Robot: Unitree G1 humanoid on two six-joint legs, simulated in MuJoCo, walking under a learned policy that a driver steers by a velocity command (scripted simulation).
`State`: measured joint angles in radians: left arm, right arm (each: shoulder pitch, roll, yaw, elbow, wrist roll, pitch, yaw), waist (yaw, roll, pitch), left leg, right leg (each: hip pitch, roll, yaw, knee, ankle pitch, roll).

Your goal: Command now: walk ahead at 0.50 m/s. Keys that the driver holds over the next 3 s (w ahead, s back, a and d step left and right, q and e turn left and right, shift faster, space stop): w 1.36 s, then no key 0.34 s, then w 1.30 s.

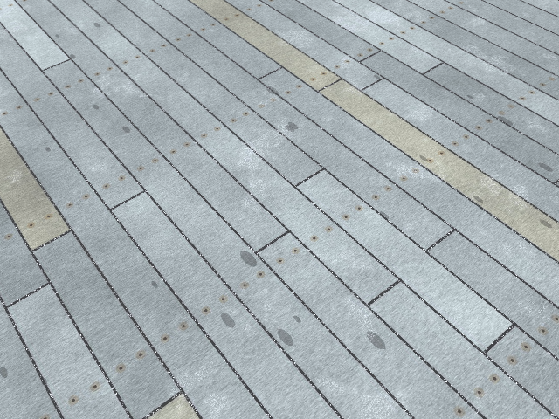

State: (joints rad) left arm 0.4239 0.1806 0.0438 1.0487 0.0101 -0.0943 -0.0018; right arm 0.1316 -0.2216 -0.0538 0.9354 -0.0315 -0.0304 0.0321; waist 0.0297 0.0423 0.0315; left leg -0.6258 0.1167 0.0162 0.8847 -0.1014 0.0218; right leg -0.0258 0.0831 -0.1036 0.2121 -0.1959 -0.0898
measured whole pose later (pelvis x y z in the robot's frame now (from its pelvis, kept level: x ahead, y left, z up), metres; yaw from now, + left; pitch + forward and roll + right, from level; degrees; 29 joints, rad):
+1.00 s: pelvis +0.55 -0.01 +0.00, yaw +0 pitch +0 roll +0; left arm 0.28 0.21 0.06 1.01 0.01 -0.08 0.00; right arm 0.26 -0.22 -0.06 0.97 -0.03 -0.06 0.01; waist 0.00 0.03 0.04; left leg -0.47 0.06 0.00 1.12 -0.28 0.07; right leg -0.19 0.06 -0.12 0.36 -0.15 -0.10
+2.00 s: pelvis +0.94 +0.02 +0.00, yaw +0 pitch +0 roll +0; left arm 0.34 0.18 0.04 1.06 0.02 -0.06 0.01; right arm 0.27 -0.21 -0.05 1.02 -0.03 -0.05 0.02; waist 0.01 0.03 0.00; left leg -0.36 -0.01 0.05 0.89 -0.38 0.08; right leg -0.13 0.03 -0.08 0.37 -0.25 -0.06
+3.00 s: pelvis +1.45 +0.05 -0.02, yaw +0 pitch +0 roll +0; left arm 0.09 0.21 0.06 0.92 0.03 -0.08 -0.01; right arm 0.40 -0.19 -0.04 1.05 -0.01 -0.08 0.00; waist -0.03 0.01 0.07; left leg -0.20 -0.01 0.01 1.08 -0.41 0.08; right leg -0.38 0.03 -0.11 0.54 -0.18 -0.10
